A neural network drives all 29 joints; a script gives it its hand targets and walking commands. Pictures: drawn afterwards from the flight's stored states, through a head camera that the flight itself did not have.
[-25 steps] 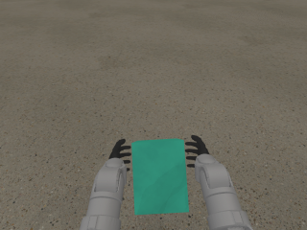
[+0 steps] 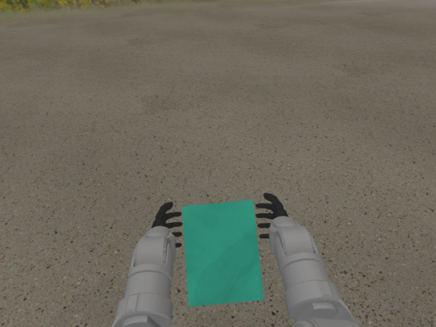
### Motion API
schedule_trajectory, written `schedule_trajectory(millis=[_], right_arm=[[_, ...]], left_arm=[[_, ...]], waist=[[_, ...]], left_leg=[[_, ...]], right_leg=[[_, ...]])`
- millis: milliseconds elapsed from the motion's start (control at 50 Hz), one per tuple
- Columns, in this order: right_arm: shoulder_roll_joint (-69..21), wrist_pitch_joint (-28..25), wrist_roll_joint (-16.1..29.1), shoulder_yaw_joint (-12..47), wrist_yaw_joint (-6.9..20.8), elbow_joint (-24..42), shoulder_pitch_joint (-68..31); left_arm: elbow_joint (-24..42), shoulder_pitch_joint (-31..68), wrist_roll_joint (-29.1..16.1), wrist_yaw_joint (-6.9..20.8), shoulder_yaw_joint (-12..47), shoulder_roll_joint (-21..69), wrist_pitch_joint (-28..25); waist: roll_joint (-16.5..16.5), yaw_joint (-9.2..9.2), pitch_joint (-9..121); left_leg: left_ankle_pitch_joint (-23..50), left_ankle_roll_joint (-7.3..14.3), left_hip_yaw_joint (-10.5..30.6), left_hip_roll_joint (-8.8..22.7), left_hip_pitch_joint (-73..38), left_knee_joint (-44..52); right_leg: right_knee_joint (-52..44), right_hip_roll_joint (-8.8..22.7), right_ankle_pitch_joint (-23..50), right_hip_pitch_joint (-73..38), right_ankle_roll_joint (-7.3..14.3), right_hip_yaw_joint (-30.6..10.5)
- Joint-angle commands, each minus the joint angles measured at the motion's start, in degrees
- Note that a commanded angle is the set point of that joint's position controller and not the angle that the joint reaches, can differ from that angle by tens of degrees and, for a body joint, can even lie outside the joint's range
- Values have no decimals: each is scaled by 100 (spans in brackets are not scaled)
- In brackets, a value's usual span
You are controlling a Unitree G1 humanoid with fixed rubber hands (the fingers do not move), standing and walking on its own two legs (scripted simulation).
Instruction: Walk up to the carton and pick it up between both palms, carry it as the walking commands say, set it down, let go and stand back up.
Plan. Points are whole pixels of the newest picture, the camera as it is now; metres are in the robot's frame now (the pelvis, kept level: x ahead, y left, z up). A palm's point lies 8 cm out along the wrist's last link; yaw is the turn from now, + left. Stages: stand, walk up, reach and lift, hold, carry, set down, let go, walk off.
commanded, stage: set down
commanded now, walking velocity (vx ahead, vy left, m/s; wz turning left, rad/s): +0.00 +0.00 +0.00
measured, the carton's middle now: (221, 244) +0.35 +0.02 -0.07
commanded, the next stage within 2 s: none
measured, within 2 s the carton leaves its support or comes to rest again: neither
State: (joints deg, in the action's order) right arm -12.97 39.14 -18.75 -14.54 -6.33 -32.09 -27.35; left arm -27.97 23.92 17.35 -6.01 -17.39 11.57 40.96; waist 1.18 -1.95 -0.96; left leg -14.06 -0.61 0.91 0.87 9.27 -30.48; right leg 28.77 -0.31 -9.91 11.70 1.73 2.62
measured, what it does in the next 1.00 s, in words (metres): lowers itself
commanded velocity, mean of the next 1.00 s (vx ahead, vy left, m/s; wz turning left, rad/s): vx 0.00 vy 0.00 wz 0.00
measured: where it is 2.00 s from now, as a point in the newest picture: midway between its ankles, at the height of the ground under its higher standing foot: outside the picture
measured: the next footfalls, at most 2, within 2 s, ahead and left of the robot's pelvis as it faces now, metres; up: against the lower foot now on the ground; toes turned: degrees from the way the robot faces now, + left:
none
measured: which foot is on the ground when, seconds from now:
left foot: down 0.00-1.00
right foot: down 0.00-1.00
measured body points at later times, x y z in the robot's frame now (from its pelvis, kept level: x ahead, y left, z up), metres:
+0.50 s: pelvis -0.03 +0.00 -0.03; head +0.04 -0.01 +0.42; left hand +0.33 +0.14 -0.05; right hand +0.34 -0.10 -0.04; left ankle +0.04 +0.13 -0.73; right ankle +0.07 -0.10 -0.73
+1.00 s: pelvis -0.03 +0.00 -0.09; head +0.14 +0.00 +0.33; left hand +0.35 +0.14 -0.15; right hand +0.37 -0.09 -0.15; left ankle +0.04 +0.13 -0.73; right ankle +0.07 -0.10 -0.73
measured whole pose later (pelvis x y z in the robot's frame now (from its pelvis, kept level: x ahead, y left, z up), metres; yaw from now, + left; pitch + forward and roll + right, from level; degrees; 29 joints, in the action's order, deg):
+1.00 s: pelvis -0.03 +0.00 -0.09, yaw +0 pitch +21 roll +1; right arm -12.5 6.7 -16.5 -20.1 -13.9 -41.2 -37.2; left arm -37.8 33.9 14.0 -12.3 -22.2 12.1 7.6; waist -0.3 -1.8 -0.6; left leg -22.5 -0.9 0.7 -0.5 60.7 -62.4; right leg 60.8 -1.0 -17.9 63.8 1.4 -0.2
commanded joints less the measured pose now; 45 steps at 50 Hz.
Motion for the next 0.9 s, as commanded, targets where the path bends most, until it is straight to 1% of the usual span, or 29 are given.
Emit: schedule_trajectory(millis=[0,40,120,200,280,400,500,640,760,880], right_arm=[[-6328,-518,1117,1788,1555,-554,-3135],[-6195,-669,874,1376,1541,-887,-3394],[-5931,-965,584,863,1519,-1378,-3931],[-5726,-1255,391,598,1473,-1720,-4164],[-5612,-1541,280,554,1435,-1798,-4272],[-5645,-1954,195,859,1349,-1643,-4039],[-5639,-2345,149,1226,1221,-1437,-3804],[-5597,-2877,177,1784,1028,-1177,-3644],[-5452,-3206,296,2082,865,-1253,-3602],[-5269,-3392,479,2287,714,-1343,-3640]], left_arm=[[-314,3910,-1312,1572,2173,6124,-632],[-739,4180,-1114,1565,1843,6066,-774],[-1231,4632,-763,1470,1305,5865,-1106],[-1408,4901,-512,1345,1010,5700,-1427],[-1394,5005,-362,1248,928,5638,-1721],[-1271,4684,-273,1209,1149,5657,-2155],[-1169,4430,-255,1222,1429,5584,-2569],[-1001,4260,-335,1170,1986,5470,-3113],[-969,4244,-456,1042,2333,5173,-3453],[-934,4335,-638,902,2595,4951,-3655]], waist=[[-28,176,1396],[7,222,1296],[34,155,1176],[48,88,1366],[17,18,1759],[-118,-53,2466],[-162,-69,2906],[-204,-27,3525],[-226,-55,3942],[-210,-69,4385]], left_leg=[[-847,271,405,-486,961,665],[-994,300,384,-481,1083,644],[-1190,358,404,-444,1339,524],[-1184,401,440,-425,1561,314],[-978,405,411,-460,1694,80],[-350,339,331,-583,1897,-349],[-47,282,316,-686,2318,-734],[173,210,310,-804,2881,-1271],[224,154,296,-866,3414,-1793],[237,108,244,-928,3864,-2325]], right_leg=[[-269,-348,-676,-1082,103,-832],[-167,-378,-753,-962,103,-766],[58,-403,-899,-669,114,-700],[329,-427,-858,-436,127,-699],[530,-447,-736,-276,146,-738],[746,-467,-317,50,144,-829],[1026,-520,28,405,93,-885],[1490,-613,305,827,7,-909],[1987,-688,355,1349,-53,-903],[2515,-763,354,1841,-77,-896]])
